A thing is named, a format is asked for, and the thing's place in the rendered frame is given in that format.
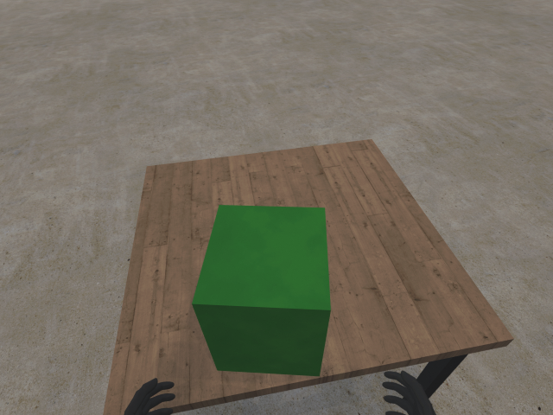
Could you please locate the table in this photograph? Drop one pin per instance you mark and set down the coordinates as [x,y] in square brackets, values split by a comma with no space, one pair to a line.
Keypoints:
[399,296]

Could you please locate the carton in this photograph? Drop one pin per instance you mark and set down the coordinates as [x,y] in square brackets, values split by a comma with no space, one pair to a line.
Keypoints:
[263,298]

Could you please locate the left robot hand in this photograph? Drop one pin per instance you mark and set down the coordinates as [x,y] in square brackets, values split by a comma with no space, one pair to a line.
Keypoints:
[142,401]

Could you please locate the right robot hand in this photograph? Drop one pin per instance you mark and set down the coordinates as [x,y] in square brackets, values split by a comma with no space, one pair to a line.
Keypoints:
[417,402]

